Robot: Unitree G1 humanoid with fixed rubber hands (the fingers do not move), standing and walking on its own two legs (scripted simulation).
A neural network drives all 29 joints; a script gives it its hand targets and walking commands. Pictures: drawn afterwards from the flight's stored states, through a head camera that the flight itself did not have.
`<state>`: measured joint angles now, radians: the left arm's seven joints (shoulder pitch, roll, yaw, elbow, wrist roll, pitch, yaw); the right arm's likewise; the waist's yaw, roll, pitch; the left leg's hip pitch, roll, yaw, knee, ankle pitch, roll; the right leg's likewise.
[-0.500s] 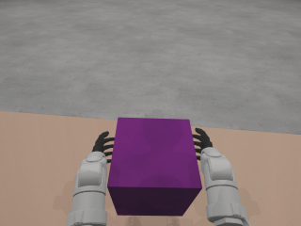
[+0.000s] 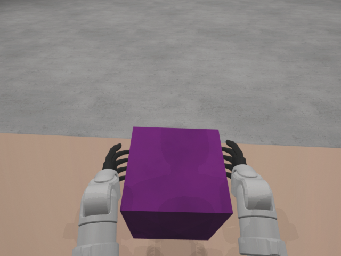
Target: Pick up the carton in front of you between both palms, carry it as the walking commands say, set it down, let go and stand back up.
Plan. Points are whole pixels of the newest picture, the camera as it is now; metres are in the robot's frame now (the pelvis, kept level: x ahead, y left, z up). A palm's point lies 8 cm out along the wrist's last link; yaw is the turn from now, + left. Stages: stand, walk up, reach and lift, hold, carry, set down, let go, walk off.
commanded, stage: carry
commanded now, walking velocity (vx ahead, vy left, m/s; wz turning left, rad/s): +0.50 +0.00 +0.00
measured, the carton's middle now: (173, 187) +0.29 +0.00 +0.00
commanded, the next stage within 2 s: none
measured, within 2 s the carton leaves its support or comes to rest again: neither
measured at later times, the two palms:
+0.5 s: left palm (114, 112) +0.50 +0.17 +0.09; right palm (212, 110) +0.49 -0.12 +0.10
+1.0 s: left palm (136, 68) +0.81 +0.13 +0.08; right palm (207, 65) +0.83 -0.16 +0.08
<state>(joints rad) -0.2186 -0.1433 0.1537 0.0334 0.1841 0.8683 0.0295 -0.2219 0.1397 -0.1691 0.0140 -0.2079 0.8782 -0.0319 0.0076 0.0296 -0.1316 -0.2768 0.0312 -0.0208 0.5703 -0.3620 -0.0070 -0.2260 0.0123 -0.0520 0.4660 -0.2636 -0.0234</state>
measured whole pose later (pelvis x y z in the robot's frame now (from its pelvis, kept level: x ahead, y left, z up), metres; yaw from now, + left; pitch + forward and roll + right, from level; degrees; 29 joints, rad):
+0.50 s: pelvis +0.23 +0.04 +0.01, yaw -2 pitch +6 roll +0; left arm -0.17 -0.13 0.12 -0.35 0.09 1.24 0.09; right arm -0.18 0.14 -0.12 -0.34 -0.10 1.23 -0.09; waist -0.02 0.00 -0.11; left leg -0.22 0.03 0.23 0.33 -0.21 0.05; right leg -0.55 -0.09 -0.11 0.97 -0.28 -0.01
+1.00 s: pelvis +0.56 -0.02 +0.01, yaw +1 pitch +5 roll +2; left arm -0.09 -0.13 0.09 -0.37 0.09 1.15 0.08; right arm -0.12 0.13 -0.08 -0.36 -0.12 1.16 -0.08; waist 0.02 0.00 -0.05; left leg -0.61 0.10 0.11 0.93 -0.21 0.00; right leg -0.18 -0.05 -0.24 0.30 -0.21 -0.06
